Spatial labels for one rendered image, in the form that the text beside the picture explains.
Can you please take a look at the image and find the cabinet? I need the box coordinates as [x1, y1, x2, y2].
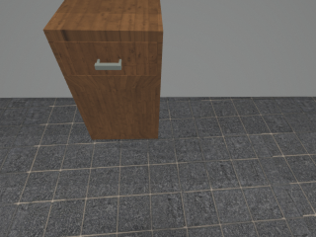
[43, 0, 164, 140]

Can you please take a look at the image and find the drawer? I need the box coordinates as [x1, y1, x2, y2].
[54, 40, 157, 75]

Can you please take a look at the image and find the handle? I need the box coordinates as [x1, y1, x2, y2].
[94, 59, 121, 70]

